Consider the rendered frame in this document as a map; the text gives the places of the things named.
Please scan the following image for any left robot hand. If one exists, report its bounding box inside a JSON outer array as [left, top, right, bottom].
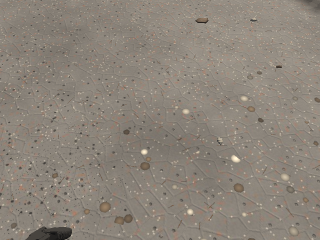
[[25, 226, 72, 240]]

